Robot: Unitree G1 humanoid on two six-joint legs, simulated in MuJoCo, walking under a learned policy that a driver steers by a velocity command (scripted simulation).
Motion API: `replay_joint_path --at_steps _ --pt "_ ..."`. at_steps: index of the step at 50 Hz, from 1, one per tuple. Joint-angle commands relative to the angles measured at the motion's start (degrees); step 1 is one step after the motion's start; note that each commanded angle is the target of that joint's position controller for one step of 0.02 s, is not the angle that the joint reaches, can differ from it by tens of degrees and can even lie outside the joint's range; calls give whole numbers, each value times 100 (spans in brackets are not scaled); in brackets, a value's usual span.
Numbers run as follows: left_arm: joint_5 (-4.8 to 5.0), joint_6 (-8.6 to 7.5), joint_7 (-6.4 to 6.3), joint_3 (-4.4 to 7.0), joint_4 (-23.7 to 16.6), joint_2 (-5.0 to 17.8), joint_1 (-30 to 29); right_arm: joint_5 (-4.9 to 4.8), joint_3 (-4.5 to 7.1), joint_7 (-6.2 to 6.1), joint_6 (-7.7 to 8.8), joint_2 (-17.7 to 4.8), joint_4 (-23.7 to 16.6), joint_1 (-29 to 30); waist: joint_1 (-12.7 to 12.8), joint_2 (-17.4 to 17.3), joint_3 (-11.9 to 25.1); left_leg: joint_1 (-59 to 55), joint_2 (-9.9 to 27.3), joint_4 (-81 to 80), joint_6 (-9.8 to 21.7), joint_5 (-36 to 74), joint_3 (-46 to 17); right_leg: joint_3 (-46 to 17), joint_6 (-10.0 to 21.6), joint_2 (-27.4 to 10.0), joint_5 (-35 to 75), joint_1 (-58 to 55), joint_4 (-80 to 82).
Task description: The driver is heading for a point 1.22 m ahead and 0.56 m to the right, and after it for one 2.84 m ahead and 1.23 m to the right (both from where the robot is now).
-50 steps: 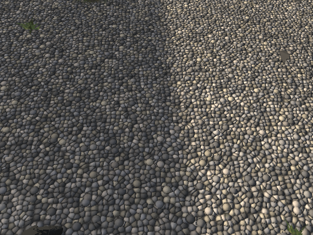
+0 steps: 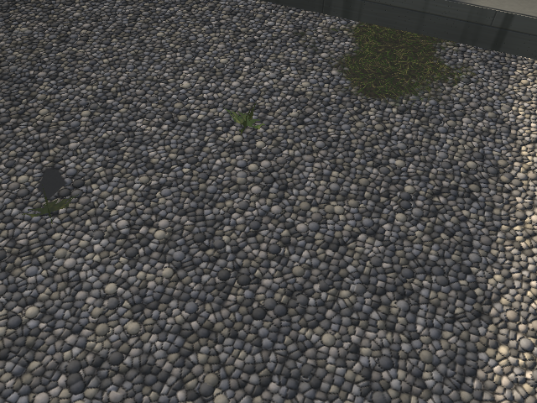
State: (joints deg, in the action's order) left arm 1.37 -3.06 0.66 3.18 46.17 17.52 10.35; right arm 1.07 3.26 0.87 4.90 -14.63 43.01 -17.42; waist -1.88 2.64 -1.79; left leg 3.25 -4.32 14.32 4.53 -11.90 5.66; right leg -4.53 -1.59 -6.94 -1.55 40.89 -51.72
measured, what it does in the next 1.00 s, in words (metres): walks ahead, turning right: right foot, then left foot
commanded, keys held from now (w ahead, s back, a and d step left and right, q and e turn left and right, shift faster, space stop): w+e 1.00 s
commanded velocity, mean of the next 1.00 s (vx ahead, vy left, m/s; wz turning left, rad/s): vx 0.50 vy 0.00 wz -0.52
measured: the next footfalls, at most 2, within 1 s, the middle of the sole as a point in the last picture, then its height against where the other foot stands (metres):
right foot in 0.24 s outside the picture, level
left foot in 0.70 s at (271, 349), level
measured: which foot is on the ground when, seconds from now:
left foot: down 0.00-0.22, up 0.24-0.68, down 0.70-1.00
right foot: up 0.00-0.22, down 0.24-0.70, up 0.72-1.00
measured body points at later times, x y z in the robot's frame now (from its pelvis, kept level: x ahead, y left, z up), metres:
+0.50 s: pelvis +0.30 -0.07 +0.00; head +0.33 -0.09 +0.45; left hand +0.45 +0.18 -0.11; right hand +0.41 -0.37 -0.09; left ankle +0.45 +0.08 -0.68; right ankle +0.27 -0.14 -0.75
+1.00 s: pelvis +0.57 -0.11 +0.00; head +0.60 -0.12 +0.45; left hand +0.87 +0.01 -0.09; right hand +0.44 -0.37 -0.12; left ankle +0.59 +0.01 -0.75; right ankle +0.57 -0.30 -0.67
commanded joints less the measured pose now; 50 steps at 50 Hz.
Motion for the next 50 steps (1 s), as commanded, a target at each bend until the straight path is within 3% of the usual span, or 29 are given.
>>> replay_joint_path --at_steps 1,4,7,9,10,11,12,13,14,15,16,17,18,21,23,26,28,31,33,34,35,36,37,38,39,40,42,46,50 --pt "-14 -85 77 17 -369 198 -356 -17 214 -78 124 -866 -297 277 -57 -504 -151 410 1454 -792 534 1735 -142 182 36 92 1025 -404 927" --pt "-15 -99 183 -39 -587 107 -805 -72 250 -109 52 -945 -69 -35 -262 -423 -337 -251 1690 -691 494 1970 22 320 180 165 986 -154 1494" --pt "-31 -104 313 -30 -824 151 -1020 -137 296 -157 -113 -1040 56 -139 -251 -474 -329 -1041 1931 -195 422 2993 132 561 395 315 191 104 1741" --pt "-34 -70 356 52 -893 319 -772 -154 341 -233 -215 -1208 25 -12 -9 -728 6 -1256 1950 539 276 4945 289 914 614 650 -474 -451 1707" --pt "-37 -41 349 139 -844 482 -368 -152 354 -278 -268 -1277 1 45 239 -851 301 -1241 1915 1194 190 5790 362 1058 749 868 -765 -1019 1646" --pt "-27 -29 304 285 -692 746 411 -163 343 -316 -309 -1292 -22 146 695 -792 718 -856 1761 2269 38 5897 485 1069 947 1076 -612 -2145 1891" --pt "-20 14 204 460 -531 1157 1336 -127 281 -352 -272 -1195 -100 131 1143 -356 1270 349 1519 3874 -190 4498 501 204 1269 670 -364 -3891 2120" --pt "38 3 152 572 -525 1696 1433 56 5 -209 -110 -327 -344 -582 510 1193 1849 3107 276 6056 -620 -1215 143 -2955 2439 -868 -1130 -6113 2360" --pt "13 -43 143 441 -639 1255 1559 -105 21 -101 129 -677 -360 -85 900 662 2514 3886 41 6802 -551 -2152 -1145 -4362 2666 -1171 -1658 -6664 3195" --pt "-42 -73 120 366 -644 985 1356 -332 94 -27 274 -967 -556 489 1007 379 1727 4346 399 6683 -406 -1677 -1299 -3490 2333 -1022 -1419 -6203 3360" --pt "-30 -94 105 332 -707 863 1006 -305 55 -37 354 -918 -636 695 784 -132 1168 4249 650 6154 -336 -1225 -1239 -2850 2134 -791 -974 -5363 3382" --pt "-23 -93 98 283 -778 702 635 -150 86 -73 367 -927 -619 787 534 -386 711 3972 811 5601 -377 -1024 -1163 -2351 2013 -582 -294 -4519 3459" --pt "-95 -99 70 232 -874 581 432 -80 129 -85 316 -975 -611 690 324 -258 588 3540 920 5362 -429 -883 -1182 -2048 2003 -444 258 -3946 3579" --pt "-79 -92 3 251 -953 664 279 -23 101 -95 125 -796 -597 484 83 -140 362 3153 975 4551 -709 -734 -993 -1550 2008 -238 890 -3027 3825" --pt "-57 -73 -72 307 -921 849 353 -1 19 -112 68 -612 -707 839 164 -83 215 2999 878 3704 -877 -105 -835 -1157 1873 -2 917 -2564 3881" --pt "-9 6 -141 333 -846 907 578 -35 -50 -73 97 -485 -818 1484 468 128 213 2447 571 2335 -945 1310 -754 -872 1511 348 302 -2276 3743" --pt "7 53 -150 339 -766 912 818 -116 -24 -35 130 -567 -892 1762 602 199 253 2257 428 1889 -939 1610 -816 -1119 1408 268 -103 -2427 3602" --pt "25 95 -166 333 -730 841 930 -162 80 12 198 -804 -923 1783 525 320 283 2142 423 1465 -765 1234 -1053 -1704 1268 35 -566 -2960 3118" --pt "-2 114 -165 325 -778 774 786 -170 173 10 255 -925 -810 1328 217 451 345 1577 433 1237 -529 927 -992 -1904 1113 39 -532 -3024 2674" --pt "-31 101 -153 261 -820 582 769 -119 255 -24 283 -1064 -706 826 -41 405 634 769 581 1143 -343 846 -1030 -1741 937 286 -374 -2857 2082" --pt "-109 78 -129 126 -914 213 828 -23 342 -74 299 -1365 -647 22 -361 -216 1372 -568 1531 1159 19 361 -1948 -1261 718 651 -1073 -2277 534" --pt "51 20 -121 20 -1116 -83 1604 41 457 -48 212 -1846 -436 -432 -8 -2182 1992 -2169 2769 541 974 -1069 -4687 -502 370 1364 -3271 -342 -1304" --pt "114 21 -141 116 -959 524 1558 -91 363 -17 189 -1337 -499 -334 -145 -1694 1640 -1997 2842 251 955 -2427 -5241 -617 282 884 -3103 391 -2098" --pt "71 53 -142 212 -1012 840 959 -112 271 -45 158 -1004 -550 -104 -302 -1147 955 -1390 2585 205 704 -2221 -4310 -516 245 702 -2565 560 -2315" --pt "3 82 -153 222 -1071 809 650 -61 217 -55 123 -893 -564 150 -235 -763 602 -777 2338 183 553 -1373 -3521 -350 210 517 -2163 398 -2248" --pt "-49 80 -135 236 -1144 745 456 -41 174 -63 99 -761 -514 306 -159 -723 312 -310 2115 83 520 -671 -2949 -346 191 372 -1892 301 -1997" --pt "26 125 -69 229 -1184 542 509 -24 136 -86 123 -642 -435 396 10 -976 184 165 1865 -172 462 -5 -2182 -246 183 166 -1648 -74 -1691" --pt "-9 206 -37 152 -1350 258 206 -70 225 -93 170 -873 -212 318 29 -757 41 215 1977 -497 667 860 -1408 -128 61 48 -1245 170 -981" --pt "-6 155 70 100 -1416 175 -235 -80 261 -114 107 -1038 -62 331 -95 -654 -19 41 1839 -527 533 1476 -531 100 69 70 -122 19 205"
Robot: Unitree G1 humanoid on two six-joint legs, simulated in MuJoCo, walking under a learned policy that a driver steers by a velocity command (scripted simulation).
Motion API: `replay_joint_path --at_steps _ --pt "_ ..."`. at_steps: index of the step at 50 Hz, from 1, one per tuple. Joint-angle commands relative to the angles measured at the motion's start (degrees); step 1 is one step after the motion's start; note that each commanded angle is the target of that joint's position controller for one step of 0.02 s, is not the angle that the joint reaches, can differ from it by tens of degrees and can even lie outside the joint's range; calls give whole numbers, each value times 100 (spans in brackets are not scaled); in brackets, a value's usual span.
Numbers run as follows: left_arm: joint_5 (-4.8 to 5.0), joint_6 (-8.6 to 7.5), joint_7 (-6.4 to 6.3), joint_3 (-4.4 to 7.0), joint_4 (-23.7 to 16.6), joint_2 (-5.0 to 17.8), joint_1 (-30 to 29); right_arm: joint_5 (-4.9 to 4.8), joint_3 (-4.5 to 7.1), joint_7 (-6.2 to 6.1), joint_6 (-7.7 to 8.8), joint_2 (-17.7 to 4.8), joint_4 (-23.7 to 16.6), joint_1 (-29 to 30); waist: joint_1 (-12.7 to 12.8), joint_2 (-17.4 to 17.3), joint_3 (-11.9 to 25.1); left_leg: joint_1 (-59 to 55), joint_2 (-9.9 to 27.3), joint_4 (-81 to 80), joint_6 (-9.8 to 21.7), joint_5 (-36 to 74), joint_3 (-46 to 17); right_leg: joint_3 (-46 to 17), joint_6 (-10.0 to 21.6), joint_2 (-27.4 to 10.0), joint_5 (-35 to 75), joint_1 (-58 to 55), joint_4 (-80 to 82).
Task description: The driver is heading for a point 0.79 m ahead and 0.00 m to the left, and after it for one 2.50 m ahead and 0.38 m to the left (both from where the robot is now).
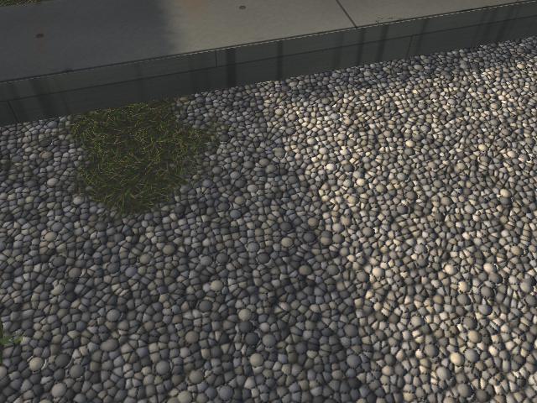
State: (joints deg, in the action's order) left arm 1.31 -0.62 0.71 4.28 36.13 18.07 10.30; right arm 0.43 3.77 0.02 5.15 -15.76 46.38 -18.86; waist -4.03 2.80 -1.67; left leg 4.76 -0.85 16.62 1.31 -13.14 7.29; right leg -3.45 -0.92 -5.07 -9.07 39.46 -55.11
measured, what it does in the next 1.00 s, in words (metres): walks ahead: right foot, then left foot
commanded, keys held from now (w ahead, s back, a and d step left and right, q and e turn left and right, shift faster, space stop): w+e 0.28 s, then no key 0.16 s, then q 0.44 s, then w+q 0.12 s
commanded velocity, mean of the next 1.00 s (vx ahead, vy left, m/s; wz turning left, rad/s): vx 0.27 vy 0.00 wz -0.10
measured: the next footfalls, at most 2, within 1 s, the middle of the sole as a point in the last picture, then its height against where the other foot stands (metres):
right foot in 0.22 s outside the picture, level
left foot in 0.66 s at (260, 383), level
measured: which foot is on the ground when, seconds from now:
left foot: down 0.00-0.22, up 0.24-0.64, down 0.66-1.00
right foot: up 0.00-0.20, down 0.22-0.70, up 0.72-1.00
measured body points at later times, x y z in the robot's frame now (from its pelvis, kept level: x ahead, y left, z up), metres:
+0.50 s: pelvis +0.26 -0.07 +0.00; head +0.30 -0.10 +0.45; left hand +0.43 +0.17 -0.10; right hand +0.37 -0.38 -0.10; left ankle +0.44 +0.06 -0.68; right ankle +0.24 -0.14 -0.74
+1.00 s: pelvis +0.40 -0.09 -0.01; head +0.43 -0.09 +0.44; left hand +0.55 +0.18 -0.12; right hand +0.52 -0.38 -0.11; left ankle +0.49 +0.01 -0.74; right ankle +0.41 -0.23 -0.73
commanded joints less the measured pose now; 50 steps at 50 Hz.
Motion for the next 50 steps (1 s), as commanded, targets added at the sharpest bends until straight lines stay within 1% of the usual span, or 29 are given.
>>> replay_joint_path --at_steps 1,5,7,9,10,11,12,13,14,15,16,18,21,24,26,29,32,33,34,35,36,37,38,39,41,43,46,48,50 --pt "-3 -111 102 -30 -455 79 -428 -30 215 -40 62 -965 -352 422 46 -647 -86 -132 1465 -752 804 1655 -512 99 33 -82 859 63 860" --pt "21 -129 235 -49 -673 62 -1000 -127 265 -43 -40 -1151 -149 137 -102 -628 -286 -577 1613 -628 662 1972 -113 434 240 44 816 -127 1652" --pt "2 -115 276 14 -747 194 -986 -185 307 -53 -108 -1284 -111 145 42 -712 -215 -858 1679 -208 556 3235 95 658 450 251 316 -442 1862" --pt "-34 -68 263 179 -638 486 -319 -240 365 -98 -186 -1464 -120 192 510 -872 266 -944 1627 988 432 5142 331 969 738 686 -186 -1476 1971" --pt "-18 -42 208 349 -387 752 622 -256 336 -123 -211 -1402 -148 266 1036 -741 742 -464 1449 2161 268 5173 498 991 961 914 184 -2818 2332" --pt "12 24 85 524 -164 1182 1556 -98 218 -137 -182 -1114 -242 157 1392 -127 1263 1001 1215 3922 23 3218 482 -106 1287 308 231 -4618 2391" --pt "39 -48 62 549 -261 1794 1225 109 -49 -55 -34 -308 -614 -329 577 1324 1767 3461 -5 5854 -289 -2053 -136 -3520 2360 -1150 -769 -6191 3029" --pt "14 -138 95 419 -387 1295 1441 -103 29 30 168 -858 -666 288 1104 664 2333 4051 41 6389 -218 -2047 -1294 -4423 2475 -1386 -1562 -6346 3757" --pt "-26 -222 109 323 -292 1007 1236 -290 82 69 266 -1058 -832 776 1106 427 1434 4446 292 6220 -116 -1442 -1252 -3574 2185 -1216 -1172 -5736 3855" --pt "-37 -256 100 255 -311 834 824 -224 46 36 306 -980 -783 792 810 -19 912 4138 539 5715 -99 -952 -1200 -2778 1963 -992 -76 -4817 3809" --pt "-83 -257 86 192 -376 659 389 -69 73 -8 281 -995 -676 740 556 -163 609 3698 712 5293 -180 -738 -1143 -2117 1797 -795 1279 -4016 3744" --pt "-180 -265 34 124 -428 516 64 1 104 -12 115 -990 -572 497 260 -84 548 2963 803 4975 -329 -634 -1093 -1451 1740 -613 2975 -3146 3809" --pt "-167 -293 -55 145 -193 676 134 45 10 -52 -48 -653 -532 480 197 -66 539 2673 640 4161 -545 -111 -880 -728 1692 -405 4083 -2613 3858" --pt "-141 -221 -142 83 4 552 154 21 -99 13 -50 -423 -519 823 368 128 616 2288 512 2789 -514 1247 -762 -107 1351 -58 3729 -2601 3839" --pt "-174 -210 -154 53 177 538 341 -40 -110 95 -18 -438 -532 1101 570 144 644 2060 443 2202 -424 2019 -792 -88 1253 -169 3286 -2807 3864" --pt "-238 -213 -130 36 396 545 351 -66 -55 178 -18 -594 -592 1254 611 142 480 2107 405 1814 -212 1711 -913 -180 1227 -456 3001 -3197 3665" --pt "-134 -124 -183 81 509 649 158 -3 60 233 -32 -824 -657 1089 401 137 381 2037 214 1381 62 1055 -776 -186 1053 -528 3107 -3507 2862" --pt "-111 -91 -226 83 523 628 223 26 131 224 -36 -978 -611 813 293 -6 504 1586 158 1068 204 1740 -799 -63 849 -294 3155 -3463 2276" --pt "-225 -103 -267 75 456 591 492 46 236 190 -38 -1364 -669 613 380 -610 876 768 659 1169 533 4054 -1540 236 502 212 2304 -3042 1243" --pt "-276 -127 -278 -2 371 365 890 108 279 150 -94 -1596 -740 393 466 -1517 1475 -602 1783 1112 1621 5309 -3121 512 10 1012 -350 -1599 -556" --pt "-273 -90 -230 -37 327 408 609 80 178 134 -164 -1161 -689 36 159 -1700 1943 -1102 2110 650 2047 4905 -4118 -18 -103 1261 -2890 -840 -1377" --pt "-133 -5 -196 11 330 545 545 5 139 125 -208 -1036 -777 314 243 -1162 1779 -795 1986 580 1832 3405 -3889 -391 -85 920 -2776 -621 -1844" --pt "-88 87 -208 20 334 515 310 -56 129 96 -278 -942 -884 630 281 -755 1343 -243 1717 435 1554 2253 -3516 -329 -96 763 -2477 -479 -1827" --pt "-104 165 -239 38 312 507 171 -96 115 56 -357 -909 -948 872 358 -562 906 415 1552 218 1350 1425 -3249 -280 -113 621 -2221 -474 -1410" --pt "-141 229 -294 30 270 370 76 -43 145 -16 -493 -951 -1043 1145 501 -894 603 1238 1021 -51 1055 428 -2863 -78 -176 624 -1730 -1016 -327" --pt "-145 187 -310 7 326 253 181 -2 208 -85 -563 -1022 -1086 1061 462 -1167 753 1294 877 -59 1059 388 -2775 -16 -264 743 -1545 -1368 289" --pt "-141 100 -272 8 315 289 151 -105 271 -167 -598 -1098 -1145 1038 405 -1241 1053 1330 829 -112 1025 -756 -2967 -17 -266 768 -1163 -1800 1107" --pt "-122 22 -216 31 287 342 149 -132 287 -196 -634 -1133 -1182 1067 432 -1388 1022 1538 812 -201 979 -1629 -3208 73 -198 823 -1137 -2102 1537" --pt "-85 -90 -163 48 380 301 420 -165 278 -209 -676 -1089 -1213 1144 638 -1321 865 1951 652 -108 812 -2171 -3219 212 -13 849 -802 -2730 2372"
Velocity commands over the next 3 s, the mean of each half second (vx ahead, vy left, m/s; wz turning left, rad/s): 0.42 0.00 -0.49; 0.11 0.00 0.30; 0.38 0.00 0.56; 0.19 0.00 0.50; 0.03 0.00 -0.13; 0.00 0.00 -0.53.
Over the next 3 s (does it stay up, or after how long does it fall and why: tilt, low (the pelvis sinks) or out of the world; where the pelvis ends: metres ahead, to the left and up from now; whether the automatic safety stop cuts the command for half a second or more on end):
stays up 0.79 0.05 -0.01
